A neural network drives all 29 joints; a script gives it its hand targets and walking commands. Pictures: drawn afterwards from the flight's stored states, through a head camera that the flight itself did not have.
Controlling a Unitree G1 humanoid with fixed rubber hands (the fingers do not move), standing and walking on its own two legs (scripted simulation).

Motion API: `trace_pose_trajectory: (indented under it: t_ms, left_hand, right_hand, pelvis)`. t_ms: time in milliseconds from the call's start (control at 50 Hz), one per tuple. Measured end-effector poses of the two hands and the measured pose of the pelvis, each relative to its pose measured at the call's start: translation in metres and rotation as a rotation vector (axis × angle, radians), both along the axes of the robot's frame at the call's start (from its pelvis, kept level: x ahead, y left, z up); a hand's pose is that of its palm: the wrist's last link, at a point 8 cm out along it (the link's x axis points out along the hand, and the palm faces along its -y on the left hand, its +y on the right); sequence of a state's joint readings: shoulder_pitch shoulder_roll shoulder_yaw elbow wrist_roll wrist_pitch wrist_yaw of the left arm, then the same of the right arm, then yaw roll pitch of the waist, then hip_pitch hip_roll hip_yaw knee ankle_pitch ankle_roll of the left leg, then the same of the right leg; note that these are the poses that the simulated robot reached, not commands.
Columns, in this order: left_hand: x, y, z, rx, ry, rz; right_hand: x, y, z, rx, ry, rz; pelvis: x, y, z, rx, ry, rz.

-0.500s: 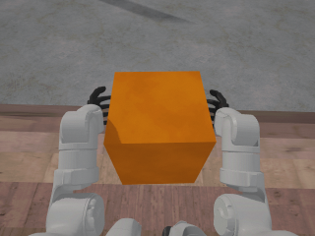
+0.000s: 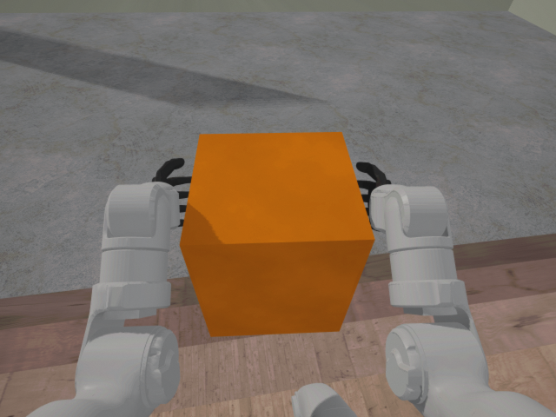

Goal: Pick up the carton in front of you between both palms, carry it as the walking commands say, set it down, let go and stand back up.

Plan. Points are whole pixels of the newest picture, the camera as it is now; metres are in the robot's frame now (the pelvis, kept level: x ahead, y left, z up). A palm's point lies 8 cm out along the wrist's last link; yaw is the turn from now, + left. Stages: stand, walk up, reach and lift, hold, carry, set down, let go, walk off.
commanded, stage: carry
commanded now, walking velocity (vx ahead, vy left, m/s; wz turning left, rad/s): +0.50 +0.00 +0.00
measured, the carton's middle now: (273, 238) +0.36 -0.03 +0.07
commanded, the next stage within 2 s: none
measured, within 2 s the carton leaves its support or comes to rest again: neither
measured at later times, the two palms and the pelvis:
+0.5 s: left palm (167, 186) +0.71 +0.20 -0.13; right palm (279, 178) +0.73 -0.10 -0.14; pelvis +0.38 +0.01 -0.19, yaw +0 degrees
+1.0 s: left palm (186, 148) +1.15 +0.21 -0.33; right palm (261, 139) +1.17 -0.09 -0.32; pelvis +0.82 +0.04 -0.45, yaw +1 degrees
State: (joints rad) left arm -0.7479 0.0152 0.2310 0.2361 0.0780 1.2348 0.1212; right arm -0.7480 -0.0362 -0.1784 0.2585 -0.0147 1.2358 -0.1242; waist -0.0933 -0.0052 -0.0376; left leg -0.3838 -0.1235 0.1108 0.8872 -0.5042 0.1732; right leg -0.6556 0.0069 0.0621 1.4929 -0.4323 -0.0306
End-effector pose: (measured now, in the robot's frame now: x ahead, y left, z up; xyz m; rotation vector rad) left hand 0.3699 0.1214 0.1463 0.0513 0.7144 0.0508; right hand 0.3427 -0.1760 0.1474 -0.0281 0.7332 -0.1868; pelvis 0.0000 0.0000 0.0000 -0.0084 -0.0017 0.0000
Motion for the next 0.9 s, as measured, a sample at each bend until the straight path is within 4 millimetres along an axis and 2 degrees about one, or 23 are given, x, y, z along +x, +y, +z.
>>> trace_pose_trajectory:
  t_ms: [60,140,220,300,360,420,520,600,640,720,780,840,900]
  left_hand:
    - [0.035,0.006,-0.042,-0.006,0.078,0.016]
    - [0.088,0.017,-0.091,-0.037,0.094,0.056]
    - [0.145,0.029,-0.134,-0.048,0.044,0.104]
    - [0.193,0.053,-0.184,-0.027,0.005,0.181]
    - [0.224,0.068,-0.224,-0.033,0.058,0.215]
    - [0.264,0.077,-0.252,-0.039,0.096,0.231]
    - [0.360,0.083,-0.280,-0.001,0.033,0.187]
    - [0.454,0.079,-0.306,-0.007,-0.072,0.104]
    - [0.495,0.071,-0.324,-0.014,-0.086,0.065]
    - [0.556,0.058,-0.367,0.004,-0.005,0.020]
    - [0.598,0.055,-0.398,-0.004,0.046,0.011]
    - [0.645,0.057,-0.422,-0.023,0.036,0.025]
    - [0.696,0.063,-0.439,-0.035,-0.023,0.061]
  right_hand:
    - [0.037,0.006,-0.041,0.006,0.077,0.007]
    - [0.097,0.016,-0.086,0.000,0.091,0.024]
    - [0.167,0.028,-0.130,0.021,0.040,0.043]
    - [0.243,0.052,-0.179,0.042,0.004,0.117]
    - [0.284,0.068,-0.219,0.035,0.058,0.144]
    - [0.323,0.076,-0.251,0.039,0.096,0.146]
    - [0.405,0.082,-0.292,0.066,0.032,0.121]
    - [0.475,0.077,-0.320,0.046,-0.076,0.061]
    - [0.503,0.069,-0.338,0.030,-0.089,0.028]
    - [0.551,0.058,-0.380,0.048,-0.006,-0.022]
    - [0.593,0.055,-0.404,0.035,0.045,-0.028]
    - [0.648,0.055,-0.419,0.011,0.036,-0.007]
    - [0.713,0.060,-0.429,0.003,-0.022,0.026]
  pelvis:
    - [0.034,0.004,-0.014,-0.004,0.013,0.009]
    - [0.087,0.004,-0.042,-0.005,0.035,0.017]
    - [0.156,0.001,-0.085,0.012,0.023,0.025]
    - [0.225,-0.002,-0.134,0.000,0.016,0.017]
    - [0.270,-0.003,-0.150,-0.017,0.022,0.006]
    - [0.316,0.000,-0.163,-0.012,0.032,0.007]
    - [0.401,0.019,-0.205,-0.011,0.038,0.010]
    - [0.481,0.037,-0.264,-0.016,0.010,0.010]
    - [0.513,0.044,-0.286,0.013,0.010,0.025]
    - [0.574,0.057,-0.310,0.027,0.030,0.020]
    - [0.619,0.059,-0.323,0.025,0.037,0.020]
    - [0.667,0.056,-0.344,0.017,0.040,0.021]
    - [0.723,0.049,-0.375,0.023,0.025,0.011]
